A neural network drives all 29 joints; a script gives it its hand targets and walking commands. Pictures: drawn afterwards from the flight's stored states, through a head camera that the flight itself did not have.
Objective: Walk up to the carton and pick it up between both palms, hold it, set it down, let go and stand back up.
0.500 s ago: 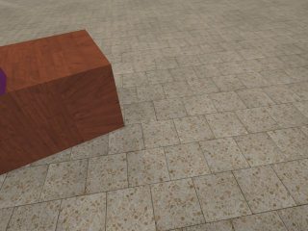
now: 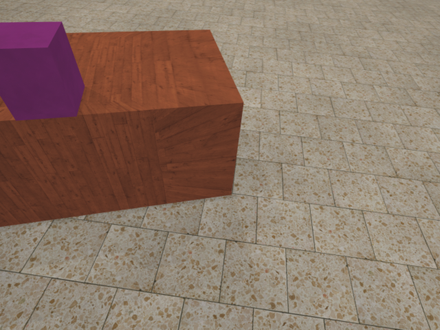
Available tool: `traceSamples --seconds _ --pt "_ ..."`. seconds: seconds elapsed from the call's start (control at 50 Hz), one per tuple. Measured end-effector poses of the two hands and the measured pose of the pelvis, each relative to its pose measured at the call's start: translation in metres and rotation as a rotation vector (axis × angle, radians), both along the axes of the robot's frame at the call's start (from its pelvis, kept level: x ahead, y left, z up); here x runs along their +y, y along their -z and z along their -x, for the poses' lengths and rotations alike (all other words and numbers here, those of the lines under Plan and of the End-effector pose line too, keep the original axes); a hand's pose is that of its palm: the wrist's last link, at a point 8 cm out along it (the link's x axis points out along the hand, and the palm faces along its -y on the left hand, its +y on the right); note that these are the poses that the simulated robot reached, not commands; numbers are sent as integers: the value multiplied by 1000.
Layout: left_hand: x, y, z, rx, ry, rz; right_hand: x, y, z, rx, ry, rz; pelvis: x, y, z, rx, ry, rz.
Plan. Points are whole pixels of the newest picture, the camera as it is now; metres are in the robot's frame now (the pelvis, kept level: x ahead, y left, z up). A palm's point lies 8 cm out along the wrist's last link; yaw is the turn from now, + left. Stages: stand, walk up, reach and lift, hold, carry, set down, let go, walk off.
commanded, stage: walk up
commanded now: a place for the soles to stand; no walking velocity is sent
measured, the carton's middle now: (38, 71) +0.98 +0.58 -0.02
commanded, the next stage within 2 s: none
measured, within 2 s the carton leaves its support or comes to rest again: neither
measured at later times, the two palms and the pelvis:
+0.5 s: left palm (59, 328) +0.19 +0.28 -0.07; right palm (313, 259) +0.31 -0.24 -0.12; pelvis +0.21 +0.01 +0.01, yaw +9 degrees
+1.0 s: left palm (4, 276) +0.30 +0.44 -0.12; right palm (237, 201) +0.46 -0.07 -0.09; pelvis +0.33 +0.18 +0.00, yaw +17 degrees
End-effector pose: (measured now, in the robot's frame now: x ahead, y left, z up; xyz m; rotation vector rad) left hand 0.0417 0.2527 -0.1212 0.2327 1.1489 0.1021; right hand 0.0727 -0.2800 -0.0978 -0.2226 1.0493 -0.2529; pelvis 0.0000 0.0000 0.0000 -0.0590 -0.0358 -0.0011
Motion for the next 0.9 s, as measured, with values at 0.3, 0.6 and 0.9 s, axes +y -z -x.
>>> traceSamples --seconds 0.3,0.6,0.9 --pt "1 -18 -180 -178 -25 -82 23 39 -89 157 -90 -107 0 12 -132 30 -100 -88" --pt "35 -43 -120 47 -293 -173 72 13 -319 -58 -351 -133 31 -8 -228 -44 -195 -92" --pt "141 24 -204 47 -317 -3 214 7 -404 -43 -407 -51 145 16 -306 -25 -285 -17"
